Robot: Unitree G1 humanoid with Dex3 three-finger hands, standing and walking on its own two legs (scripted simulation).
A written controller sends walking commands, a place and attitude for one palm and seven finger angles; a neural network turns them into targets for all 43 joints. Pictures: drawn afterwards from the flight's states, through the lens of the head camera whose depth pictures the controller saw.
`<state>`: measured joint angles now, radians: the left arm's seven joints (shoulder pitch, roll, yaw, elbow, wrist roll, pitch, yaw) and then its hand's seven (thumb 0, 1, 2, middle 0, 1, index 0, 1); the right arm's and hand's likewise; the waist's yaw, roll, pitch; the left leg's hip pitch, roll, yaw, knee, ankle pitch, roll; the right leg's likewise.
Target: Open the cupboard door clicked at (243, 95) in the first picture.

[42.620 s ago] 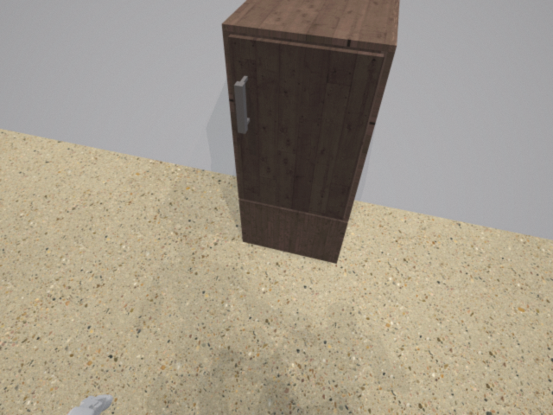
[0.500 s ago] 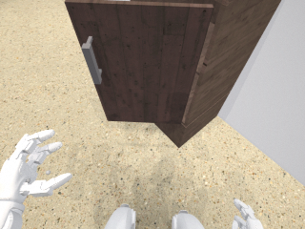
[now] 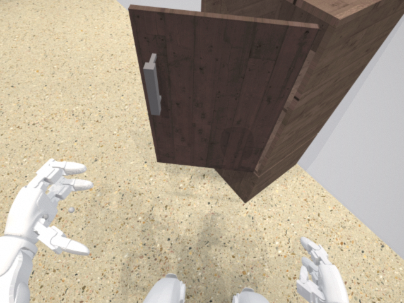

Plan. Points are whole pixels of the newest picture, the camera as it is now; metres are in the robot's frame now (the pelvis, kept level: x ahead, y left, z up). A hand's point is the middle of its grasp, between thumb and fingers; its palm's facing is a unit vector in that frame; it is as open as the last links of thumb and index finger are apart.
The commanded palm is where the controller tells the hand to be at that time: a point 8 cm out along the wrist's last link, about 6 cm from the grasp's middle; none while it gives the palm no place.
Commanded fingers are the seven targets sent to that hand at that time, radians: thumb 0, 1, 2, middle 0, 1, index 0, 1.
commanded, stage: raise the hand with hooked fingers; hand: left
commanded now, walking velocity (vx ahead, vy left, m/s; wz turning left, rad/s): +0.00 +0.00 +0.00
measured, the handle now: (154, 85) +0.60 +0.17 +0.04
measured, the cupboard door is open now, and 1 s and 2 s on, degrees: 47 47 47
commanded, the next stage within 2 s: move the hooked fingers beside the handle in 0.72 s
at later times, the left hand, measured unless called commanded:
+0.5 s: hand (75, 187) +0.30 +0.26 +0.06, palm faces -0.01 -1.00 -0.05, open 14.0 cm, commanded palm +0.27 +0.30 +0.06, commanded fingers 0.00 -0.50 0.30 -0.30 -1.20 -0.30 -1.20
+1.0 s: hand (88, 180) +0.31 +0.24 +0.05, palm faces -0.01 -1.00 -0.04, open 14.0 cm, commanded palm +0.30 +0.29 +0.06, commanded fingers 0.00 -0.50 0.30 -0.30 -1.20 -0.30 -1.20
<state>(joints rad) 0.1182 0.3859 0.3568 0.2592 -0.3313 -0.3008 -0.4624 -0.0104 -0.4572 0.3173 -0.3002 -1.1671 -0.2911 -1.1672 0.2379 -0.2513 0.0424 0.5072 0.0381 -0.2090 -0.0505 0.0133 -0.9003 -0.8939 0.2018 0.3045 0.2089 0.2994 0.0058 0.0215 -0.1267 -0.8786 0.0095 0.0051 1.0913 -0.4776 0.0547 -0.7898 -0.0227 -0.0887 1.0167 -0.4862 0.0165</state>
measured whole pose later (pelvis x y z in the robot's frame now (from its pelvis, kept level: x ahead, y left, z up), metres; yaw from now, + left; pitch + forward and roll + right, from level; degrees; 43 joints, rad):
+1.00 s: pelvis +0.00 -0.03 +0.00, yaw +0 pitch +16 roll -3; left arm -0.13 0.44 0.43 0.52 -0.35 -0.34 -0.54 -0.02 -0.51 0.30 -0.31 -1.20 -0.30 -1.20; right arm 0.26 -0.28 0.04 0.56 0.04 -0.17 -0.07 0.01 -0.90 -0.89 0.20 0.30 0.21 0.30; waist -0.01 0.02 -0.11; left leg -0.90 0.04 -0.01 1.10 -0.48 0.01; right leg -0.82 0.01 -0.10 1.05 -0.50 -0.02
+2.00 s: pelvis +0.00 -0.01 -0.02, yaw -3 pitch +23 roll -4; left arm -0.79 0.63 0.49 1.12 -0.15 -0.40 -0.45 -0.02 -0.50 0.30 -0.31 -1.20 -0.30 -1.20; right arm 0.34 -0.28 0.05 0.63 0.01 0.01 -0.04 0.01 -0.90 -0.89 0.20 0.30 0.21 0.30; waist -0.14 0.01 -0.11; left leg -1.07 0.05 0.01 1.15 -0.49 0.04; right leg -0.99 0.01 -0.07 1.08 -0.48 0.00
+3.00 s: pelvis +0.00 -0.01 -0.02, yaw -4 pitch +27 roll -6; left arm -1.00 0.76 0.50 1.24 -0.07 -0.35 -0.43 -0.02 -0.50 0.30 -0.30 -1.20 -0.30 -1.20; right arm 0.37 -0.28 0.07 0.59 -0.01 0.09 -0.02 0.00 -0.90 -0.89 0.20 0.30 0.21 0.30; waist -0.21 0.02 -0.10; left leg -1.17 0.07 -0.01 1.19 -0.50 0.04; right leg -1.08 0.04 -0.09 1.08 -0.48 0.00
